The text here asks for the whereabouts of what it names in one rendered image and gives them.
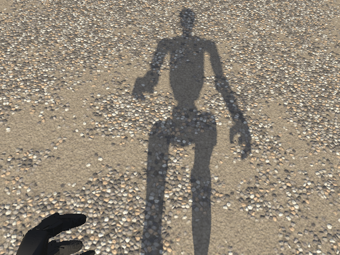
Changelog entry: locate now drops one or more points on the left robot hand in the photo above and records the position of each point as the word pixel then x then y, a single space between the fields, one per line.
pixel 35 241

